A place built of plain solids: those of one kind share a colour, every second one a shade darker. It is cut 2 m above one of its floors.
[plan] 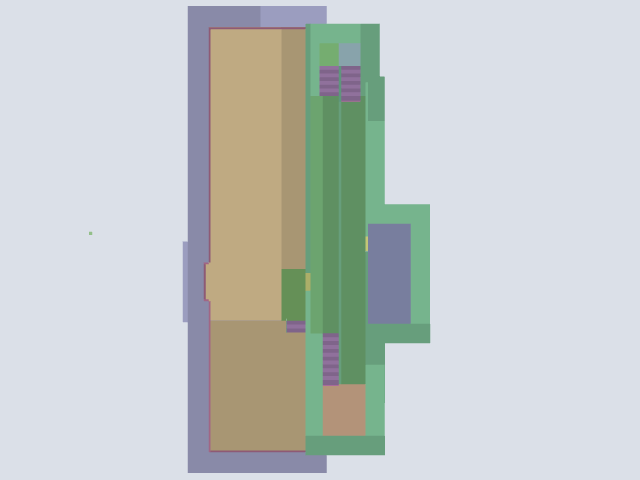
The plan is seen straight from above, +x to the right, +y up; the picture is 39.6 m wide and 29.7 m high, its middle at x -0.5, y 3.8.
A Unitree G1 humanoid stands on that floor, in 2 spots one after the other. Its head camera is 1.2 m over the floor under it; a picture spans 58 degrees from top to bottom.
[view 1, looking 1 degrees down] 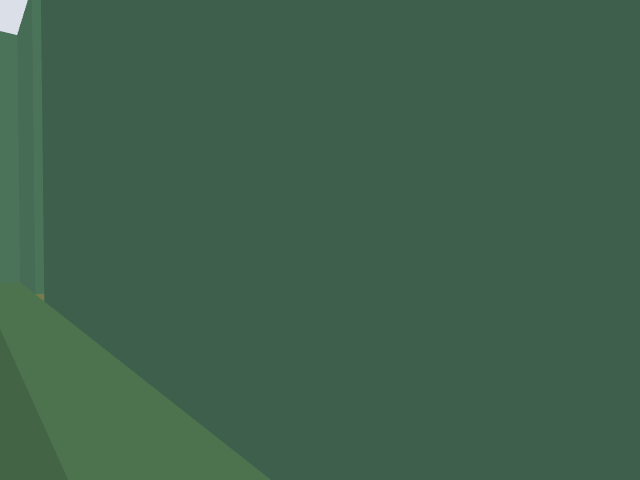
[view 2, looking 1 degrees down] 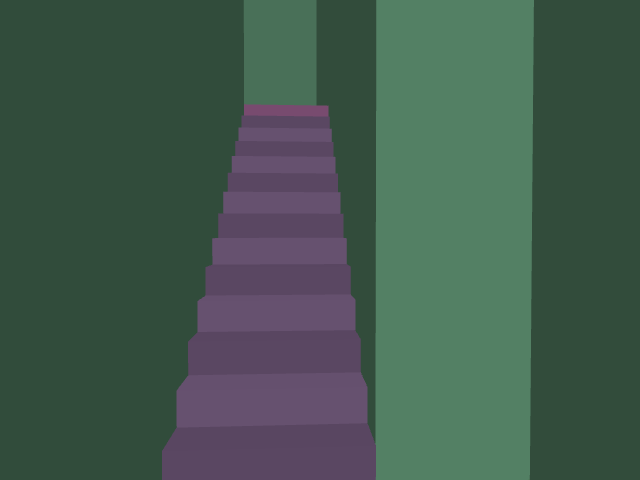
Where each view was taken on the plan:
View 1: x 0.07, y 10.61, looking -130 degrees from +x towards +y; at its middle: wall_brick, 1.80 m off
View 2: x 0.04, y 0.04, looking -93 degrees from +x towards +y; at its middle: step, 3.22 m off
